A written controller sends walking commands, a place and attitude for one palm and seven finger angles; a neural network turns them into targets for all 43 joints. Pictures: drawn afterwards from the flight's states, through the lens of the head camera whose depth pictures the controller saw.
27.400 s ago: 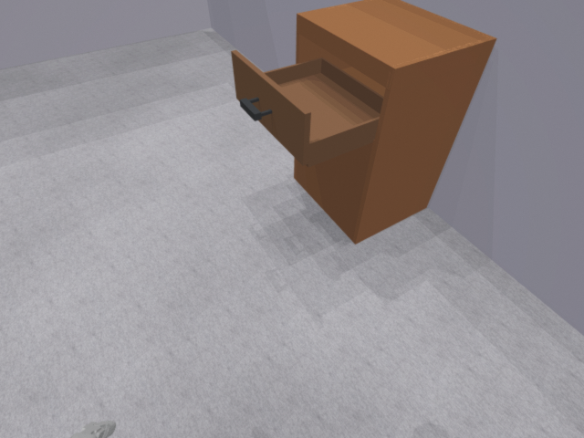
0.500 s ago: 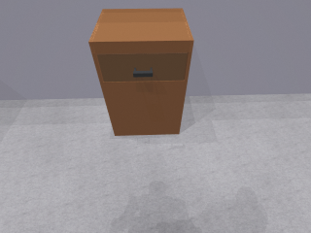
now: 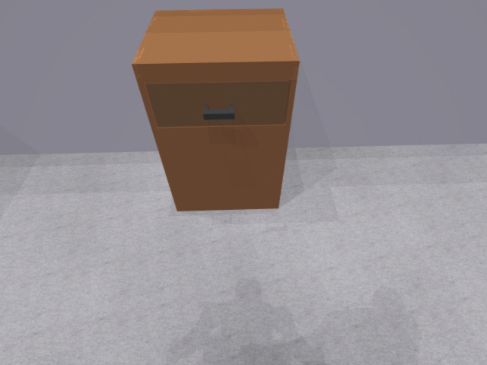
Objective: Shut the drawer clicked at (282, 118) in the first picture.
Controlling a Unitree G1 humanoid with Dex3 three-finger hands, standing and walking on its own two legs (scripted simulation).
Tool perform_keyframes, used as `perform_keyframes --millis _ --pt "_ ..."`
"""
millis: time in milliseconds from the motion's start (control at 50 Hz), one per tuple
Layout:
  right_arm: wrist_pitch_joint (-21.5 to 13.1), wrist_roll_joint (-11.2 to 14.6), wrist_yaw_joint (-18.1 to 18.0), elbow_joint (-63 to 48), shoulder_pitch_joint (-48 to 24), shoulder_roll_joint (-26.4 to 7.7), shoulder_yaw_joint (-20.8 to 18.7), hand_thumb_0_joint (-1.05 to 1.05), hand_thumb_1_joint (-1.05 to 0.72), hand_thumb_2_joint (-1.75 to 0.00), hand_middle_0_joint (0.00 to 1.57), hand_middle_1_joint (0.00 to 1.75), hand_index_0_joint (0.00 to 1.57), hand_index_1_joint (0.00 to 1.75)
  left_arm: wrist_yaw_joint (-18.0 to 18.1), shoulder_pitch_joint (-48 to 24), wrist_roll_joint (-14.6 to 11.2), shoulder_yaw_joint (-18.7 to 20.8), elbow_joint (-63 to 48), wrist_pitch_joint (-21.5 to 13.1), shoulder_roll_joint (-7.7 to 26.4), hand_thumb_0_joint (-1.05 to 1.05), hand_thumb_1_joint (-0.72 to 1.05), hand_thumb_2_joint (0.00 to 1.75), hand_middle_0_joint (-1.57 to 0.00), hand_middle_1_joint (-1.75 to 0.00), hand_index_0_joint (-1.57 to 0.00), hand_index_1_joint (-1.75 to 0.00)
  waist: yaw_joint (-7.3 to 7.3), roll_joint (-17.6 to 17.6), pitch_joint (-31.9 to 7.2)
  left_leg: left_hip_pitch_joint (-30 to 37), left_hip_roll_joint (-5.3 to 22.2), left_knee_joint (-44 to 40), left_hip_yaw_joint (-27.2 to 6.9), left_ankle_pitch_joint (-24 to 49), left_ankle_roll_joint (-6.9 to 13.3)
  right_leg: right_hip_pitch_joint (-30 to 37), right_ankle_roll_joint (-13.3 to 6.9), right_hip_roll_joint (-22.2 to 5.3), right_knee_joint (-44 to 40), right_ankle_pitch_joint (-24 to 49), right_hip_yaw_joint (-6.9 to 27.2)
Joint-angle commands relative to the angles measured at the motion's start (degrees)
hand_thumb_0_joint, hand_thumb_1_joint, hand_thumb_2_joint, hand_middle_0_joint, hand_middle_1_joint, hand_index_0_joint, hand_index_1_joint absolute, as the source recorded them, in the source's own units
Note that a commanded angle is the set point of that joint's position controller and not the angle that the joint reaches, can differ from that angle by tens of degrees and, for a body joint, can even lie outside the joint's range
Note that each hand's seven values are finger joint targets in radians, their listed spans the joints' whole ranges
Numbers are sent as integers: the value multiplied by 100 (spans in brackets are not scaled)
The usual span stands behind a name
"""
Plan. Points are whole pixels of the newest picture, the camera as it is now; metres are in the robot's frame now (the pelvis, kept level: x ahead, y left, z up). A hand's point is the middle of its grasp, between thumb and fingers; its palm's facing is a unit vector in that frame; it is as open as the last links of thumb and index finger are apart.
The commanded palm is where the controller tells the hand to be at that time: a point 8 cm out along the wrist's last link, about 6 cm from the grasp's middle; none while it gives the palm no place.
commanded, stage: look to check the result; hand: left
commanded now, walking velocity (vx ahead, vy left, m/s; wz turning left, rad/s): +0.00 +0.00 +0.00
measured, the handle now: (219, 110) +0.91 +0.14 -0.14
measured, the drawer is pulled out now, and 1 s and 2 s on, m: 0.00 0.00 0.00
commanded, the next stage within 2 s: stand and wait in 0.22 s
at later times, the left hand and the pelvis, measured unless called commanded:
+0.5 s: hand out of the picture +0.09 +0.23 -0.15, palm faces -0.01 -0.95 -0.33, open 7.4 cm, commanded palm none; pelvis +0.01 -0.01 +0.00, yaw +0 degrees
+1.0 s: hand out of the picture +0.09 +0.22 -0.15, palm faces -0.02 -0.94 -0.33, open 7.4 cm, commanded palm none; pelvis +0.02 -0.02 +0.00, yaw -1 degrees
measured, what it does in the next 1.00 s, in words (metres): stands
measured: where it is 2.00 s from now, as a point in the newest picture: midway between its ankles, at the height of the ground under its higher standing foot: outside the picture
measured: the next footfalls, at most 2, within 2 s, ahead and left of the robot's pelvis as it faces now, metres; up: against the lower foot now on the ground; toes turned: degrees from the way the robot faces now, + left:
none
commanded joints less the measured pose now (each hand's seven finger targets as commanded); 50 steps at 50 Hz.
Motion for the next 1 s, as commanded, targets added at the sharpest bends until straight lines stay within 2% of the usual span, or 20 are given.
perform_keyframes --millis 0,120,220,380,440,800,980 --pt "-88 -4 -66 -251 -7 -934 -144 0 -90 -90 20 30 20 30 67 -104 4 157 -274 -142 1034 0 90 90 -20 -30 -20 -30 -24 -85 -258 260 595 -272 -547 616 138 -271 -129 -729 -481 553 680" --pt "-90 -11 -55 -278 -123 -1051 -149 0 -90 -90 20 30 20 30 54 -210 4 163 -279 -147 1138 0 90 90 -20 -30 -20 -30 -19 -114 -265 296 599 -319 -567 564 131 -269 -129 -739 -543 494 707" --pt "-121 -11 -59 -309 -216 -1166 -149 0 -90 -90 20 30 20 30 50 -326 7 189 -315 -163 1223 0 90 90 -20 -30 -20 -30 -15 -40 -396 350 635 -335 -572 807 128 -121 -140 -752 -488 824 710" --pt "-129 -6 -63 -343 -282 -1287 -157 0 -90 -90 20 30 20 30 57 -410 8 213 -355 -183 1342 0 90 90 -20 -30 -20 -30 -11 -161 -539 467 653 -317 -564 1062 117 22 -128 -767 -461 1241 689" --pt "-121 -9 -60 -341 -324 -1312 -146 0 -90 -90 20 30 20 30 48 -470 0 200 -355 -172 1375 0 90 90 -20 -30 -20 -30 -13 -111 -412 426 659 -357 -542 970 106 -22 -123 -774 -507 1154 691" --pt "-117 -4 -56 -346 -346 -1405 -149 0 -90 -90 20 30 20 30 51 -528 -1 210 -392 -185 1480 0 90 90 -20 -30 -20 -30 -32 -135 -493 558 674 -368 -493 1019 84 60 -102 -786 -554 1367 728" --pt "-110 7 -62 -353 -341 -1436 -153 0 -90 -90 20 30 20 30 48 -502 -3 198 -379 -184 1494 0 90 90 -20 -30 -20 -30 -36 -154 -485 568 672 -371 -494 927 84 34 -96 -765 -594 1242 759"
